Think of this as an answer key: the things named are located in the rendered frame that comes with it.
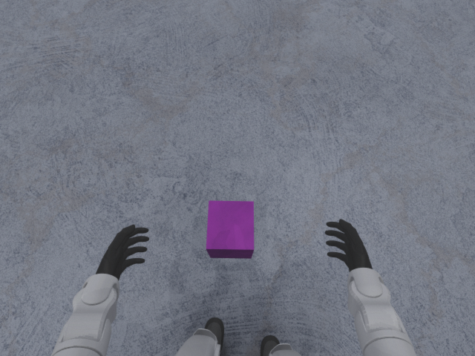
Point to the robot right forearm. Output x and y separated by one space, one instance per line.
379 329

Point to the robot right shin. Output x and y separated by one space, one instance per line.
282 346

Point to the carton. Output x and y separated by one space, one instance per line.
230 229

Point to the robot left hand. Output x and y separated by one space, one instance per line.
114 261

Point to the robot left forearm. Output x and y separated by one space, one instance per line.
88 330

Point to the robot left shin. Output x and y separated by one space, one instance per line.
205 332

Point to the robot right hand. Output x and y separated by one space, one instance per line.
355 253

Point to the robot shin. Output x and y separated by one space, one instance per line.
282 346
205 332

